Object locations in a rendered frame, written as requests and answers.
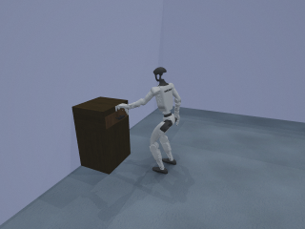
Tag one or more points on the left robot hand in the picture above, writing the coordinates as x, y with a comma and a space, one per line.
122, 106

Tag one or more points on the drawer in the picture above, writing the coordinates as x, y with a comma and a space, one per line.
111, 119

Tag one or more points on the left robot forearm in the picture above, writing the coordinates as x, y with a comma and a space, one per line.
134, 104

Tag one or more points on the cabinet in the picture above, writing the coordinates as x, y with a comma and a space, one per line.
101, 149

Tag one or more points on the robot right upper arm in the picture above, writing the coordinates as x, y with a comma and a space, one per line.
177, 98

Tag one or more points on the robot left upper arm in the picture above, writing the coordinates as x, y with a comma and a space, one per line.
153, 92

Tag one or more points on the handle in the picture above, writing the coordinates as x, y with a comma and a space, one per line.
120, 117

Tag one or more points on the right robot forearm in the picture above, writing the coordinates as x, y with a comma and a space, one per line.
177, 107

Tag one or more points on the right robot foot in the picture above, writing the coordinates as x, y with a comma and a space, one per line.
166, 160

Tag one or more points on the robot right shin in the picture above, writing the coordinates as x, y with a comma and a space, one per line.
167, 149

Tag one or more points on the right robot hand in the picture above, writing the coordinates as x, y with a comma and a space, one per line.
177, 116

